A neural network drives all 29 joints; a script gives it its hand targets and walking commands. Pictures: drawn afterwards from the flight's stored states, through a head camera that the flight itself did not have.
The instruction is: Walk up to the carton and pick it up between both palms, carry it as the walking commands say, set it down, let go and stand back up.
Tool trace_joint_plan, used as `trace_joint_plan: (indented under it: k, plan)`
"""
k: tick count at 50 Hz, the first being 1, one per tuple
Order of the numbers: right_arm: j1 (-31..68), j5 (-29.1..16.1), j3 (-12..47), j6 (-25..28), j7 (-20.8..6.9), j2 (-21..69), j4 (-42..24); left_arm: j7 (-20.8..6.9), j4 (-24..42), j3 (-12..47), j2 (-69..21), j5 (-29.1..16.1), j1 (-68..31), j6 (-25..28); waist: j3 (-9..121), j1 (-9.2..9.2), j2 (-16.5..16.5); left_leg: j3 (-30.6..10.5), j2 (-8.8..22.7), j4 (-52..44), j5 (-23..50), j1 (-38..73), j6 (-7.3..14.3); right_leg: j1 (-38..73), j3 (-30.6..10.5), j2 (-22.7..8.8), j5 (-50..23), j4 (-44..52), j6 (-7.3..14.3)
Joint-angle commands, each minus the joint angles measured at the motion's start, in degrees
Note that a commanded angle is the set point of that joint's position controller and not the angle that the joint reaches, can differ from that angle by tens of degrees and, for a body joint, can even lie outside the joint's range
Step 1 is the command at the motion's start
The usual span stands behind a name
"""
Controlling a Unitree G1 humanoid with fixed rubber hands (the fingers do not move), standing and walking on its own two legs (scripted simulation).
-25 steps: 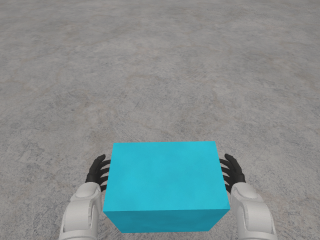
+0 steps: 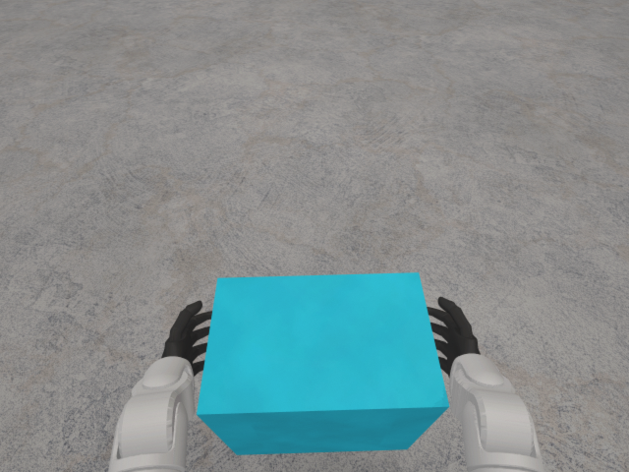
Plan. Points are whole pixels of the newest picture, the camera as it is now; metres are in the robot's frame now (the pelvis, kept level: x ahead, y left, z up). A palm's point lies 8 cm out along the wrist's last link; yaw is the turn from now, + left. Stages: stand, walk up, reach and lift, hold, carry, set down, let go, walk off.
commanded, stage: hold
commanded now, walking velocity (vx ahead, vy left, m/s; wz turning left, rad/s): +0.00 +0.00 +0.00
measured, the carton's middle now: (320, 371) +0.28 +0.01 -0.04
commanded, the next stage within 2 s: set down in 0.90 s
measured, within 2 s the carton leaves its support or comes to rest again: neither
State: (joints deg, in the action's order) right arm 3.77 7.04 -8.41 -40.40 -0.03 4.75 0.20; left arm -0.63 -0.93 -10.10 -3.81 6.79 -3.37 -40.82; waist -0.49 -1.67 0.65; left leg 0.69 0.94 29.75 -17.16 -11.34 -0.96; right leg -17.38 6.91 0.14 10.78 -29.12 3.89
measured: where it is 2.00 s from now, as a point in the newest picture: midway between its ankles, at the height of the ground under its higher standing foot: outside the picture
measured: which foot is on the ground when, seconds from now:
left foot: down 0.00-1.00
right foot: down 0.00-1.00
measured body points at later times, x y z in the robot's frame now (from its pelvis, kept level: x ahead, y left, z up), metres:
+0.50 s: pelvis -0.02 +0.02 +0.00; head -0.05 +0.02 +0.45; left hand +0.28 +0.18 +0.03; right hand +0.26 -0.17 +0.03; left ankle -0.01 +0.13 -0.73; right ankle +0.06 -0.08 -0.73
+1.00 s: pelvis -0.01 +0.02 +0.01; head -0.03 +0.01 +0.46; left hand +0.28 +0.19 +0.03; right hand +0.28 -0.16 +0.03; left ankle -0.01 +0.13 -0.73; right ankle +0.06 -0.08 -0.73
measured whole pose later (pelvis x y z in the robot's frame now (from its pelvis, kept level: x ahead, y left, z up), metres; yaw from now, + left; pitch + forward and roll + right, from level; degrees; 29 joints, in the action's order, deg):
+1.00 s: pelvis -0.01 +0.02 +0.01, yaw -3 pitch -7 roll +0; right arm 9.0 10.4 -12.3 -41.7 -1.5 5.5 6.8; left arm -2.5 -9.2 -14.1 -6.0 11.1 -9.0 -40.4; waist -3.1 -1.6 -0.6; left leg 1.1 -0.2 23.4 -14.6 -2.4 0.6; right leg -9.0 3.4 0.9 7.0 -22.4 2.6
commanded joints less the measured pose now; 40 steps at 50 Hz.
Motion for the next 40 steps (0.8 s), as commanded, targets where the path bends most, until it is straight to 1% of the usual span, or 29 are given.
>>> trace_joint_plan:
  k: [1,2,4,5,7,8,9,10,11,12,13,15,16,17,18,19,22,23,25,27,29,30,31,32,33,35,38,39,40]
  plan:
    - [25.73,-9.4,35.42,0.84,-7.2,41.64,-6.33,-11.96,11.05,34.06,-36.49,-12.34,-31.87,3.07,15.93,-0.5,-0.1,-5.8,-4.65,-9.06,9.56,-5.52,4.83,30.75,-15.47,-0.47,-13.48,3.73,-2.22]
    - [26.31,-9.56,35.55,0.82,-7.12,42.93,-5.4,-12.16,13.14,34.83,-36.04,-12.96,-35.48,3.28,16.47,-0.17,-1.38,-6.06,-4.92,-8.89,8.12,-4.34,4.85,29.53,-15.63,-0.46,-9.42,4.33,-2.33]
    - [28.67,-8.66,34.25,0.63,-7.08,42.34,-5.77,-12.45,10.85,35.85,-36.84,-13.03,-37.79,2.81,14.85,1.34,-2.32,-5.99,-4.87,-9.06,5.94,-3.18,4.66,26.05,-14.66,0.24,-4.84,5.11,-2.13]
    - [30.46,-8.23,33.63,0.42,-7.11,40.83,-5.61,-12.18,8.39,34.05,-35.68,-12.3,-35.7,2.68,13.5,1.18,0.74,-6.5,-4.81,-8.72,5.62,-3.19,4.96,24.44,-14.7,0.34,-2.73,5.88,-2.3]
    - [30.91,-8.98,34.87,-0.15,-7.8,42.64,-6.09,-12.2,7.36,34.9,-37.9,-12.09,-35.1,2.53,14.03,1.21,-0.08,-6.49,-4.6,-9.42,6.24,-4.23,5.02,27.22,-13.78,1.0,-5.21,5.31,-2.44]
    - [31.62,-8.63,34.34,-0.49,-8.1,42.61,-5.28,-12.14,6.08,34.18,-38.47,-12.3,-35.65,2.32,14.06,1.96,1.24,-7.37,-4.25,-9.65,6.74,-4.63,5.27,27.78,-13.43,1.24,-6.8,4.94,-2.54]
    - [32.05,-9.44,34.92,-0.83,-8.48,43.66,-5.0,-12.19,5.8,34.36,-40.16,-12.01,-34.89,2.21,14.45,1.02,-0.29,-7.25,-4.18,-10.31,7.59,-5.1,5.31,29.24,-13.0,1.59,-8.58,4.74,-2.61]
    - [31.36,-8.65,33.24,-0.89,-8.86,42.78,-3.04,-12.25,4.37,33.76,-39.87,-11.65,-35.69,2.05,14.47,2.25,0.25,-7.2,-4.19,-10.49,7.51,-4.55,5.01,28.57,-12.74,1.72,-9.18,4.94,-2.69]
    - [31.48,-8.93,33.51,-1.18,-9.23,43.39,-2.99,-12.28,3.37,33.54,-40.77,-11.19,-35.44,1.88,12.53,2.02,-0.79,-7.04,-4.37,-10.7,7.65,-4.84,4.84,28.18,-12.65,1.45,-10.17,5.03,-2.64]
    - [31.75,-9.06,33.05,-1.43,-9.51,43.51,-1.77,-12.14,4.1,32.62,-39.93,-10.94,-35.88,2.22,12.74,1.21,0.79,-7.61,-3.99,-11.02,7.99,-5.69,5.3,29.33,-12.59,1.64,-10.46,5.24,-2.67]
    - [32.4,-8.89,32.33,-1.4,-9.96,42.8,-1.64,-12.01,2.09,31.9,-40.75,-10.07,-35.56,1.93,10.61,0.97,-1.71,-7.21,-3.82,-11.91,5.84,-6.98,5.24,29.01,-12.01,2.05,-9.31,4.91,-2.29]
    - [35.61,-9.56,33.18,-1.16,-10.61,43.96,-1.21,-12.04,1.24,32.27,-42.1,-10.5,-36.77,2.38,11.85,0.95,1.0,-7.52,-3.82,-12.08,6.64,-6.37,5.42,29.59,-11.56,2.61,-9.05,5.59,-2.86]
    - [33.57,-9.5,32.73,-1.19,-10.98,44.66,-0.61,-12.05,2.59,33.24,-42.82,-10.58,-38.16,2.55,12.59,2.22,-0.54,-7.61,-3.48,-12.26,7.02,-5.36,5.39,29.66,-11.43,2.79,-10.59,4.92,-2.54]
    - [35.35,-9.78,32.76,-1.36,-11.16,44.22,-1.01,-11.91,1.91,32.61,-43.64,-10.43,-37.21,2.61,11.39,1.53,0.43,-7.48,-3.51,-12.66,7.22,-6.21,5.26,29.6,-11.08,2.78,-10.77,5.1,-2.63]
    - [34.2,-9.29,31.97,-1.36,-11.22,44.53,0.16,-12.05,2.93,32.97,-42.67,-10.8,-39.95,2.53,12.02,2.55,0.74,-7.68,-3.66,-12.23,6.89,-4.65,4.98,28.64,-11.3,2.69,-9.69,5.71,-2.59]
    - [36.32,-9.77,31.37,-1.49,-11.21,44.38,1.16,-11.95,0.59,32.0,-43.08,-10.15,-39.53,2.16,10.38,1.57,-1.25,-7.08,-3.7,-12.77,3.99,-5.57,5.03,28.02,-11.69,2.38,-6.13,6.35,-2.6]
    - [37.67,-9.4,30.82,-1.33,-11.59,45.18,1.83,-12.14,1.24,33.04,-44.24,-10.56,-43.48,3.0,10.93,2.5,-2.2,-7.5,-2.88,-13.66,1.55,-8.11,5.75,28.99,-11.05,2.96,-4.93,5.36,-2.68]
    - [39.4,-9.18,30.58,-1.26,-11.68,45.04,2.27,-12.47,-2.21,32.35,-45.14,-10.41,-43.02,2.73,10.68,2.15,-1.67,-7.39,-2.97,-13.98,-0.47,-8.74,5.72,29.18,-11.1,3.24,-2.64,5.78,-2.95]
    - [39.25,-8.82,30.27,-1.23,-12.26,46.21,3.53,-12.69,0.06,33.45,-45.74,-10.96,-46.05,3.59,12.17,3.12,-0.93,-7.58,-2.58,-14.1,0.48,-7.71,5.81,29.08,-10.67,3.75,-3.4,5.57,-2.89]
    - [41.4,-9.84,30.59,-0.68,-12.63,46.12,2.58,-13.02,-1.43,33.25,-46.61,-10.82,-45.78,3.46,11.32,2.59,-3.77,-7.27,-2.53,-14.49,-1.15,-9.37,5.99,29.25,-10.69,3.31,-3.32,5.18,-2.92]
    - [40.32,-8.78,28.96,-1.03,-12.76,46.03,5.44,-12.91,-3.39,32.54,-47.5,-10.58,-45.9,3.6,10.53,2.97,-3.13,-7.15,-2.3,-15.02,-1.68,-10.82,5.74,29.77,-10.34,3.41,-3.43,5.1,-2.93]
    - [40.53,-9.05,29.79,-0.72,-12.76,46.37,5.76,-12.97,-2.36,32.54,-47.12,-11.04,-46.81,4.22,13.08,2.59,-1.12,-7.16,-2.8,-14.05,0.58,-8.84,5.56,29.15,-10.64,3.13,-3.65,5.64,-3.09]
    - [41.12,-9.67,30.13,-0.59,-12.84,47.42,4.19,-13.14,-1.22,33.48,-47.73,-11.33,-47.29,4.56,13.52,2.71,-1.96,-7.19,-2.29,-14.3,1.69,-8.2,5.6,29.57,-10.65,3.42,-4.73,5.74,-2.91]
    - [41.55,-9.28,29.93,-0.81,-12.87,46.72,4.64,-13.1,-2.81,32.38,-47.38,-11.03,-46.44,4.18,12.34,2.94,0.54,-7.42,-2.58,-13.8,2.2,-7.71,5.42,28.19,-10.25,3.46,-4.25,6.27,-3.04]
    - [42.64,-9.54,30.0,-0.94,-13.01,47.25,5.23,-13.26,-4.28,31.97,-47.51,-10.49,-46.35,3.98,12.89,2.11,0.09,-7.09,-2.66,-13.86,1.32,-7.59,5.37,28.54,-10.81,2.91,-2.74,6.79,-3.08]
    - [39.79,-8.83,29.18,-0.51,-13.0,47.14,5.79,-13.58,-3.41,32.1,-47.36,-10.34,-46.33,4.06,13.4,2.87,-0.05,-7.09,-3.01,-13.25,2.23,-5.98,5.1,27.48,-11.37,2.48,-3.1,7.41,-2.7]
    - [41.29,-9.83,30.33,-0.48,-13.16,48.36,5.71,-13.94,-4.1,31.1,-47.45,-9.85,-45.74,4.12,14.3,1.13,-0.29,-6.81,-3.09,-13.83,2.82,-7.22,5.22,30.05,-11.51,2.55,-4.32,7.81,-3.06]
    - [40.35,-9.86,29.92,-0.5,-13.04,48.92,4.97,-14.02,-2.18,32.33,-47.57,-10.26,-46.94,4.24,14.1,2.62,-0.33,-6.9,-3.05,-13.38,3.78,-5.28,5.03,28.45,-11.83,2.21,-5.03,7.77,-2.93]
    - [40.04,-9.76,30.33,-0.51,-12.99,48.48,4.59,-14.23,-3.13,31.89,-47.45,-10.45,-45.02,3.91,14.9,1.97,0.43,-6.72,-3.47,-13.06,5.13,-5.06,4.81,28.91,-11.19,2.58,-5.93,7.86,-3.07]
